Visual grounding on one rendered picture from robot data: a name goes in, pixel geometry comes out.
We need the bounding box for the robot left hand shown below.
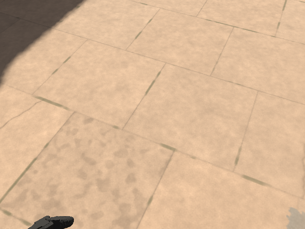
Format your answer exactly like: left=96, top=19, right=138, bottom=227
left=28, top=216, right=74, bottom=229

